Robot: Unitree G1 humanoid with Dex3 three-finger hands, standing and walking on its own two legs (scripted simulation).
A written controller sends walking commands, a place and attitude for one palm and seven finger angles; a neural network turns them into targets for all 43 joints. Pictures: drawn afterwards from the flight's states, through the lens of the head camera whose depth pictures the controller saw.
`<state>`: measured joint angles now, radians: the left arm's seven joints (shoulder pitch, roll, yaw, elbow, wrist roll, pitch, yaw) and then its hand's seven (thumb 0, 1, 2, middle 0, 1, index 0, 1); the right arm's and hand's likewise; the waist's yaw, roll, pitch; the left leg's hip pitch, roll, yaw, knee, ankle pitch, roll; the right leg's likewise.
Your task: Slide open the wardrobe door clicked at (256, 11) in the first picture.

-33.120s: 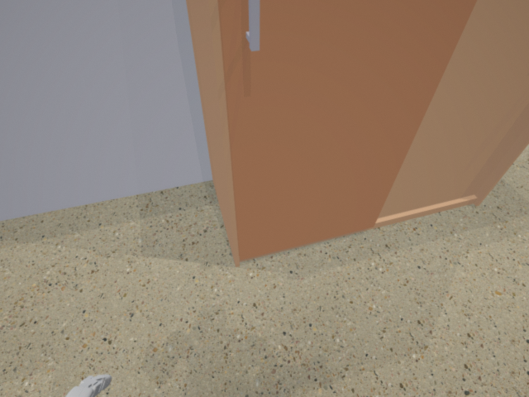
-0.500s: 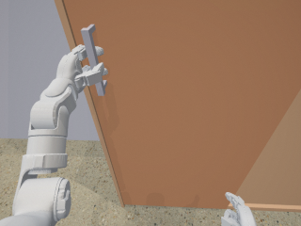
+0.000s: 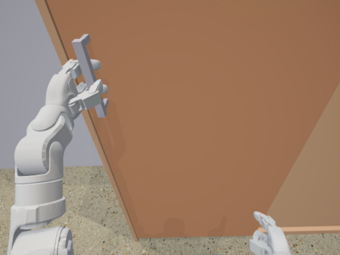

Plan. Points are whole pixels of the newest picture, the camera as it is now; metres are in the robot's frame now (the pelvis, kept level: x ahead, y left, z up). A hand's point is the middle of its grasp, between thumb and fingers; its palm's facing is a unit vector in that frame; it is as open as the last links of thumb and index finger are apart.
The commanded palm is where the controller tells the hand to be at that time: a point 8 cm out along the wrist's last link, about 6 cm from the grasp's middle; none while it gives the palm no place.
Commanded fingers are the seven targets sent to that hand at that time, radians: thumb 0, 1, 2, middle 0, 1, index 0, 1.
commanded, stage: tug the door sideways, standing still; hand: left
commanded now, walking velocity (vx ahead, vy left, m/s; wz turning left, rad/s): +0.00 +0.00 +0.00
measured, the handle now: (94, 78) +0.41 +0.19 +0.27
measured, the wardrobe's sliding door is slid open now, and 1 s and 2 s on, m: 0.00 0.03 0.23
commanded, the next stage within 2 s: step sideways, sliding the door along in 0.64 s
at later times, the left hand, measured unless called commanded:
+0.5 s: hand (103, 92) +0.35 +0.15 +0.26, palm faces +0.14 -0.99 -0.05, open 5.9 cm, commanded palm +0.33 +0.15 +0.27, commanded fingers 0.00 0.90 0.90 -0.45 -1.40 -0.45 -1.40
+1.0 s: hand (117, 93) +0.37 +0.13 +0.25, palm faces +0.16 -0.98 -0.09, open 5.8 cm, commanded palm +0.35 +0.16 +0.27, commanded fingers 0.00 0.90 0.90 -0.45 -1.40 -0.45 -1.40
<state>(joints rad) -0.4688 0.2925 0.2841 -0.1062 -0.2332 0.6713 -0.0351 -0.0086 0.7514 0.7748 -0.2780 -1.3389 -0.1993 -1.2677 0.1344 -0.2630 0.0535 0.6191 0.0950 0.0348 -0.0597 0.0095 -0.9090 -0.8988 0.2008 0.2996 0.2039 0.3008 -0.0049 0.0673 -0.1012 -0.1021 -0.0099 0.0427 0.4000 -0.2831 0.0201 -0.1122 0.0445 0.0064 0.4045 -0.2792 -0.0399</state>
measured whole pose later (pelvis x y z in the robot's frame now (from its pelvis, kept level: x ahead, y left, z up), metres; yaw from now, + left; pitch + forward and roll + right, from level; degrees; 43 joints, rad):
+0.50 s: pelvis -0.02 +0.00 +0.00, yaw +4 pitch -2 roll +0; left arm -0.73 0.18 0.12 0.13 -0.15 0.63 0.07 0.00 0.79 0.86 -0.30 -1.38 -0.23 -1.37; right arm 0.10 -0.21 0.06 0.68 0.08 -0.01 -0.06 0.01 -0.91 -0.90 0.20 0.30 0.20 0.30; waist 0.06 0.05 -0.04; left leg -0.13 -0.04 -0.03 0.43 -0.26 0.02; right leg -0.11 0.02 -0.07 0.42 -0.27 -0.04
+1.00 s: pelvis -0.04 -0.01 -0.01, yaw +0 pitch +0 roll +0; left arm -0.70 0.26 0.08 0.28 -0.13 0.09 0.13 -0.01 0.74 0.85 -0.43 -1.40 -0.30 -1.39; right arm 0.17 -0.18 0.03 0.66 0.02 0.00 -0.07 0.01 -0.91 -0.90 0.20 0.30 0.21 0.30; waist 0.03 0.04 0.02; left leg -0.23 0.01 0.03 0.50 -0.27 0.01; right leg -0.38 0.04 -0.01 0.86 -0.45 -0.01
